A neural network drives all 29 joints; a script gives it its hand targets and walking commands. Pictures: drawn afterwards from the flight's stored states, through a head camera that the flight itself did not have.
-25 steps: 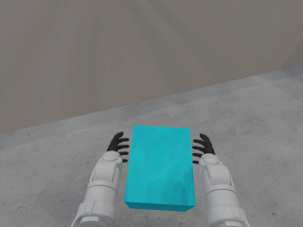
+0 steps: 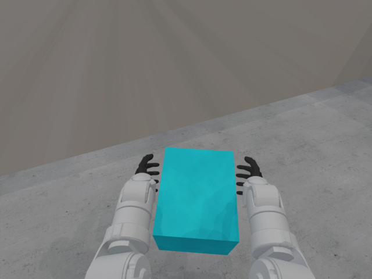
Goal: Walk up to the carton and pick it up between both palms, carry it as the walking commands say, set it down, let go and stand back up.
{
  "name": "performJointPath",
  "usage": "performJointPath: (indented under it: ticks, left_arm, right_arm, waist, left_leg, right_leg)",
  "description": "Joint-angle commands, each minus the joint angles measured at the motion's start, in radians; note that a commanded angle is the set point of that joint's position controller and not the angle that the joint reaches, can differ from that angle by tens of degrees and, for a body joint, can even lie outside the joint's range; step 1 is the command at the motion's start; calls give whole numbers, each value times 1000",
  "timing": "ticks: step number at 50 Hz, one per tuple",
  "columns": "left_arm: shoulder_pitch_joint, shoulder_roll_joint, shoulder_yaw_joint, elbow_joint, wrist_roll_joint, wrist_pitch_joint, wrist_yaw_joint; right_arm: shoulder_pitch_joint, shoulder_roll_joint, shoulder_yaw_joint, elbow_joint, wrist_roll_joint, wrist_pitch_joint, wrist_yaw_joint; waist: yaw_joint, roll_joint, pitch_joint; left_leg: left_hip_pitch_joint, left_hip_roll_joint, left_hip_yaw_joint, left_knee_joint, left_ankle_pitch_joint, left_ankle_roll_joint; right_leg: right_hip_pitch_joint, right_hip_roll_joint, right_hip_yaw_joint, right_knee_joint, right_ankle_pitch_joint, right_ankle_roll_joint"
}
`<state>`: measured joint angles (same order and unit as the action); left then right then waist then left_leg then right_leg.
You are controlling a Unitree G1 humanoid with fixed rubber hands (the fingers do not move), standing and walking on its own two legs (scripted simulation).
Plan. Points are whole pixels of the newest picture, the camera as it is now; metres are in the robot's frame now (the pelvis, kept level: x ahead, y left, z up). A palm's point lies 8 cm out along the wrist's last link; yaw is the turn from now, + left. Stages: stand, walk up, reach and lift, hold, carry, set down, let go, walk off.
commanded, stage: reach and lift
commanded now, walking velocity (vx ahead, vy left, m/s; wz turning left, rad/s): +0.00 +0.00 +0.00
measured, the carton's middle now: (196, 200) +0.34 -0.02 -0.04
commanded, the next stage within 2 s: hold in 0.90 s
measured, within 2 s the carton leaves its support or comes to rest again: neither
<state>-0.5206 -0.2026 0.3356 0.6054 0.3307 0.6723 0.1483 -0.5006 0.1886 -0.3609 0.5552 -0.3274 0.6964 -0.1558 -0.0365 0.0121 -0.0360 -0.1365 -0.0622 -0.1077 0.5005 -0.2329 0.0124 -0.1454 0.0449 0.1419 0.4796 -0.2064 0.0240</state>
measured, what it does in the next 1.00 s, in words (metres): stands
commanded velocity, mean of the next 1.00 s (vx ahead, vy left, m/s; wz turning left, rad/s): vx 0.00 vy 0.00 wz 0.00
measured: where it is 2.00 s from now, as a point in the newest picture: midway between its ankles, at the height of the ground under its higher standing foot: outside the picture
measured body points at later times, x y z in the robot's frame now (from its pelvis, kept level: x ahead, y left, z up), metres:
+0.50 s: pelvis +0.00 -0.03 +0.00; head -0.07 -0.03 +0.45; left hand +0.31 +0.12 +0.05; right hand +0.32 -0.15 +0.05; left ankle +0.03 +0.11 -0.74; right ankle +0.05 -0.13 -0.74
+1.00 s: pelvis +0.01 +0.00 +0.01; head -0.06 +0.00 +0.45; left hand +0.32 +0.13 +0.05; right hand +0.32 -0.15 +0.05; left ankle +0.03 +0.11 -0.74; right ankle +0.05 -0.13 -0.74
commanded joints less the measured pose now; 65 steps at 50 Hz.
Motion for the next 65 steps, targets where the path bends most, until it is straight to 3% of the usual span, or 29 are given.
performJointPath:
  ticks: [1,4,5,6,7,8,11,12,13,18,22,25,26,29,32,33,39,40,42,44,45,47,51,53,54,58,59,64,65]
  left_arm:
    - [-665,-1075,-366,21,-250,-43,-324]
    - [-572,-1029,-389,-16,-250,-41,-325]
    - [-507,-1044,-429,-54,-257,-40,-327]
    - [-525,-1038,-450,-81,-276,-30,-325]
    - [-518,-1024,-451,-133,-278,-17,-327]
    - [-493,-1018,-455,-87,-289,-16,-332]
    - [-518,-1014,-463,-77,-269,-12,-348]
    - [-515,-1006,-450,-103,-253,-6,-354]
    - [-481,-1004,-451,-102,-257,-4,-358]
    - [-542,-944,-514,-237,-293,2,-370]
    - [-496,-924,-480,-171,-287,-3,-381]
    - [-538,-956,-464,-158,-249,-5,-390]
    - [-512,-991,-494,-154,-267,-6,-394]
    - [-536,-951,-441,-129,-242,-14,-387]
    - [-567,-987,-478,-157,-263,-24,-386]
    - [-595,-1010,-506,-183,-278,-26,-387]
    - [-412,-1028,-491,-143,-256,15,-361]
    - [-449,-1053,-524,-155,-275,19,-357]
    - [-409,-1044,-503,-118,-262,29,-345]
    - [-422,-1049,-502,-136,-286,28,-350]
    - [-456,-1045,-496,-173,-277,23,-354]
    - [-415,-1075,-503,-130,-285,43,-340]
    - [-415,-1074,-558,-239,-321,36,-326]
    - [-319,-1062,-584,-271,-316,36,-321]
    - [-340,-1068,-592,-311,-333,28,-331]
    - [-303,-1067,-636,-286,-357,31,-327]
    - [-359,-1066,-634,-321,-345,38,-330]
    - [-289,-1031,-607,-324,-326,39,-354]
    - [-298,-1035,-624,-344,-325,40,-350]
  right_arm:
    - [-592,1016,408,106,228,-45,383]
    - [-552,1045,437,97,253,-40,380]
    - [-557,1073,496,12,283,-42,377]
    - [-528,1072,501,11,287,-28,362]
    - [-532,1072,509,-44,299,-27,359]
    - [-557,1050,498,-48,282,-19,351]
    - [-519,1068,491,-12,273,-18,350]
    - [-518,1040,471,-39,269,-18,345]
    - [-495,1074,495,-45,268,-16,340]
    - [-388,1098,500,-19,282,1,337]
    - [-430,1099,535,-42,292,2,338]
    - [-495,1117,531,-52,289,-3,335]
    - [-509,1108,539,-89,284,4,337]
    - [-601,1121,552,-78,297,-14,335]
    - [-519,1117,531,-40,287,-27,338]
    - [-541,1100,505,-63,275,-34,340]
    - [-420,1034,491,-55,269,-22,357]
    - [-425,1031,486,-56,254,-14,353]
    - [-462,1013,488,-65,263,-6,363]
    - [-448,1009,523,-109,269,-1,371]
    - [-404,1002,502,-88,249,8,374]
    - [-467,995,548,-129,264,18,374]
    - [-365,995,582,-137,291,20,387]
    - [-389,999,622,-220,325,9,387]
    - [-360,984,609,-245,313,8,400]
    - [-356,1001,652,-257,327,6,384]
    - [-297,1002,651,-229,314,19,384]
    - [-291,1021,657,-260,317,28,384]
    - [-295,1000,649,-256,333,30,386]
  waist:
    - [20,10,-263]
    - [22,4,-248]
    - [75,-22,-294]
    - [28,19,-263]
    - [74,18,-282]
    - [19,-63,-282]
    - [10,-44,-251]
    - [43,51,-210]
    - [25,-32,-194]
    - [16,21,-212]
    - [48,-102,-143]
    - [43,-26,-187]
    - [39,-87,-217]
    - [66,-70,-214]
    - [64,-16,-218]
    - [14,-18,-263]
    - [27,102,-226]
    - [-33,35,-237]
    - [19,53,-148]
    - [-2,-29,-103]
    - [23,-26,-181]
    - [-13,-16,-160]
    - [9,-25,-156]
    - [28,46,-228]
    - [15,-21,-252]
    - [30,-35,-215]
    - [-1,51,-223]
    - [30,-8,-191]
    - [42,62,-217]
  left_leg:
    - [92,33,-19,-134,-11,-16]
    - [119,25,-8,-132,146,-13]
    - [110,21,-11,-128,252,-14]
    - [116,24,-17,-120,231,-2]
    - [105,22,-14,-123,283,-10]
    - [133,24,-21,-113,223,-3]
    - [134,10,-13,-137,177,2]
    - [40,4,10,-148,142,-9]
    - [39,2,5,-129,176,-2]
    - [70,-13,11,-137,132,-2]
    - [48,0,16,-139,36,24]
    - [48,-1,22,-127,-1,17]
    - [60,2,21,-124,-8,6]
    - [49,-2,29,-88,-26,14]
    - [73,-1,20,-117,22,7]
    - [78,6,18,-119,20,-4]
    - [72,8,8,-141,190,-35]
    - [122,25,-14,-134,154,-37]
    - [36,24,-10,-177,27,-24]
    - [23,31,-11,-179,54,-15]
    - [36,19,-11,-180,73,-21]
    - [90,28,-22,-186,15,-14]
    - [72,36,-32,-167,189,-17]
    - [146,10,-12,-149,314,-29]
    - [171,16,-10,-152,286,-27]
    - [133,27,-29,-148,255,-15]
    - [136,7,-3,-148,190,-25]
    - [104,-4,0,-172,224,-13]
    - [106,-5,9,-172,243,-20]
  right_leg:
    - [-7,19,-56,-91,-3,-27]
    - [43,18,-51,-93,128,-9]
    - [112,18,-39,-100,201,-9]
    - [77,-6,-40,-85,214,-19]
    - [115,3,-36,-84,249,-13]
    - [101,12,-41,-89,184,-17]
    - [77,27,-39,-110,178,0]
    - [122,10,-37,-113,153,-12]
    - [159,13,-36,-100,184,2]
    - [161,-19,-4,-141,205,-7]
    - [101,-11,-27,-152,37,1]
    - [91,-17,-19,-150,-19,6]
    - [105,-1,-38,-147,-51,-1]
    - [77,-29,-3,-146,-119,-4]
    - [78,2,-24,-130,-1,-1]
    - [70,-1,-29,-115,9,-9]
    - [169,15,-26,-111,151,-26]
    - [91,18,-39,-116,91,-30]
    - [114,26,-54,-123,15,-37]
    - [100,33,-60,-117,32,-31]
    - [143,30,-61,-126,65,-26]
    - [109,31,-63,-122,18,-24]
    - [115,36,-56,-109,157,-28]
    - [138,39,-37,-104,231,-23]
    - [83,48,-41,-115,186,-27]
    - [116,33,-37,-108,184,-28]
    - [118,19,-23,-121,160,-29]
    - [140,35,-41,-137,197,-12]
    - [161,30,-31,-131,206,-23]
